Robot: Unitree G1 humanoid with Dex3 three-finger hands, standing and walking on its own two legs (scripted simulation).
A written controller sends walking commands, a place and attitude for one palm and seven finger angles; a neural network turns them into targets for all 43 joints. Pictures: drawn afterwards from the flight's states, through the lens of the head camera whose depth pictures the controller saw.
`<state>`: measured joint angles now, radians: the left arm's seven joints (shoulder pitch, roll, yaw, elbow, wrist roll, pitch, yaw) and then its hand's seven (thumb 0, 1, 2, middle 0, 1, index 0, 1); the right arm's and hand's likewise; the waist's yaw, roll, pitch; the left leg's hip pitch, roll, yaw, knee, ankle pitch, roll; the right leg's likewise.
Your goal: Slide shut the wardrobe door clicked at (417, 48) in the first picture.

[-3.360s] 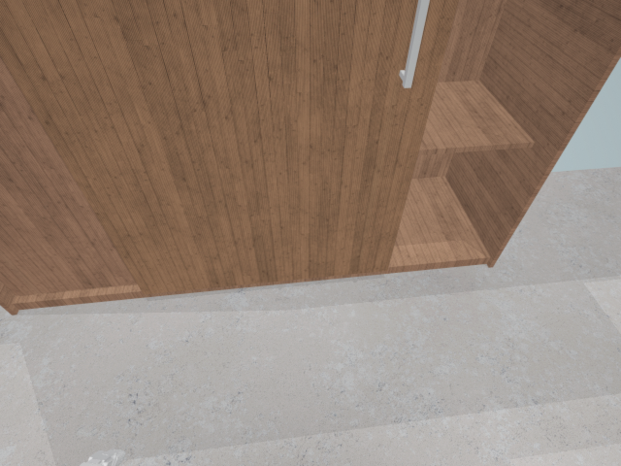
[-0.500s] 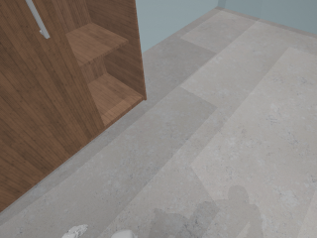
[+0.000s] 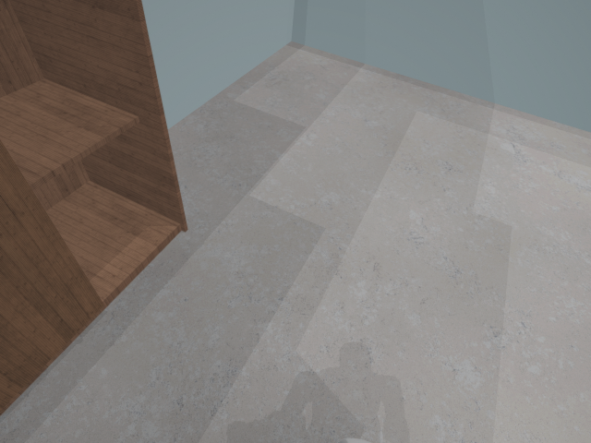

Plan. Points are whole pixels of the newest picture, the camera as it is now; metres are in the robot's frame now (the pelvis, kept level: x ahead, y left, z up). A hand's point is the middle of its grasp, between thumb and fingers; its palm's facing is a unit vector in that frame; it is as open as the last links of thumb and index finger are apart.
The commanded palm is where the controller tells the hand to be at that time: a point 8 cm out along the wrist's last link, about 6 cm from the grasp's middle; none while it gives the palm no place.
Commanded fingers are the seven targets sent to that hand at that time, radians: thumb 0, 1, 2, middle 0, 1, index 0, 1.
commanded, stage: walk to a spot facing it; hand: left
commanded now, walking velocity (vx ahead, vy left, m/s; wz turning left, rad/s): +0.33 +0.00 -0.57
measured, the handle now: out of the picture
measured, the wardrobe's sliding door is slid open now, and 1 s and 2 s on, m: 0.44 0.44 0.44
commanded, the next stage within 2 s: turn to face it in 0.62 s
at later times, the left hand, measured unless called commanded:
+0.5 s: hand (268, 317) +0.37 +0.07 -0.17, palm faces -0.28 -0.94 -0.20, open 7.3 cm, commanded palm none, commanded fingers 0.00 0.90 0.90 -0.20 -0.30 -0.20 -0.30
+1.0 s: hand (254, 292) +0.44 +0.10 -0.19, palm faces -0.14 -0.98 -0.15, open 7.4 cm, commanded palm none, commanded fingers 0.00 0.90 0.90 -0.20 -0.30 -0.20 -0.30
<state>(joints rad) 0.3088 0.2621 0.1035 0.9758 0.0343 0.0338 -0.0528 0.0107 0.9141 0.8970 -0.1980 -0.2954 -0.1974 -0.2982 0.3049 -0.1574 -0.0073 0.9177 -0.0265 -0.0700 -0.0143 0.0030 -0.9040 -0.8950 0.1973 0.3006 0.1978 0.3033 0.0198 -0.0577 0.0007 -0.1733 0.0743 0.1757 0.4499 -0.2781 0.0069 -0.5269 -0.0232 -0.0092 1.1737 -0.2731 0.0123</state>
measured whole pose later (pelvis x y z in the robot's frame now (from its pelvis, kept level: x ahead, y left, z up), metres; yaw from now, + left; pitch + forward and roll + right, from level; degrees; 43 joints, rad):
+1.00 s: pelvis +0.41 -0.07 -0.01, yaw -13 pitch -2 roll -1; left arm 0.32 0.17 0.04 1.08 0.01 0.00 0.02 0.01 0.91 0.90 -0.20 -0.30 -0.20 -0.30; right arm 0.18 -0.15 -0.02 0.99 -0.01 -0.04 -0.02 -0.01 -0.92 -0.89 0.20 0.30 0.20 0.30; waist 0.02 -0.04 0.06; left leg -0.33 -0.01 0.10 0.53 -0.18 0.08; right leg -0.39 -0.04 -0.04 1.12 -0.46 0.04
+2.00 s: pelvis +0.44 -0.09 -0.01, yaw +24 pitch +1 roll +0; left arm 0.21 0.29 0.08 0.90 0.01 0.06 0.01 0.01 0.91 0.90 -0.20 -0.30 -0.20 -0.30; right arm 0.13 -0.24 -0.05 0.87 -0.02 0.02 0.01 0.00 -0.90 -0.90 0.20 0.30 0.20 0.30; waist 0.01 -0.03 0.09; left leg -0.31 -0.01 -0.01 0.54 -0.25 0.02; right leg -0.48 -0.10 -0.03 1.02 -0.44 0.09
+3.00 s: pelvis +0.43 -0.08 +0.00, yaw +59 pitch +0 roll +0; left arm 0.12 0.23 0.05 0.88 0.00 0.05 0.02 0.01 0.91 0.90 -0.20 -0.30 -0.20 -0.30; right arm 0.24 -0.20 -0.04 0.93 -0.03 0.03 0.00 0.00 -0.90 -0.89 0.20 0.30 0.20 0.30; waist -0.04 0.00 0.06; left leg -0.24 -0.09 -0.10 0.47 -0.23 0.05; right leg -0.41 -0.05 0.01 0.85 -0.43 0.08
